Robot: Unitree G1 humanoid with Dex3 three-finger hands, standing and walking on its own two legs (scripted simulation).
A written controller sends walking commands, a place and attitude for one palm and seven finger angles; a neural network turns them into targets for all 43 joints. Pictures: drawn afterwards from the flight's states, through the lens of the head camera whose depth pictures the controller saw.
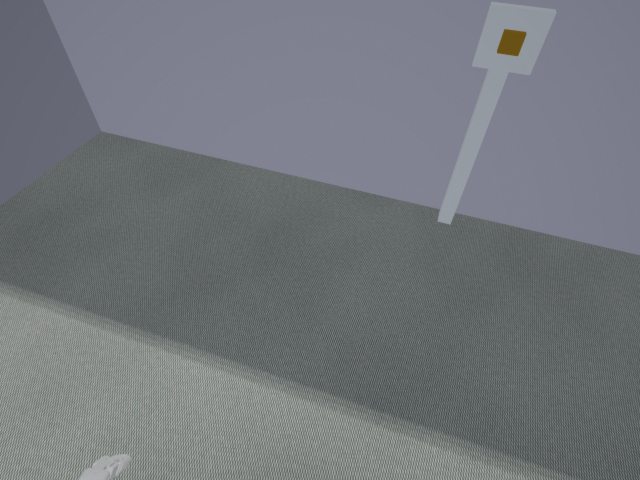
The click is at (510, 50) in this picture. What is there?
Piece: button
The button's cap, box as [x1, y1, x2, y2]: [497, 29, 525, 55]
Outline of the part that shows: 504,29 497,52 517,55 524,39 525,32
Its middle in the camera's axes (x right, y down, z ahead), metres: +0.58 -0.60 +1.17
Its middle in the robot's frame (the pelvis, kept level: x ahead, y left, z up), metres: +1.30 -0.52 +0.04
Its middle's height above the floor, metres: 0.81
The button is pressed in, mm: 0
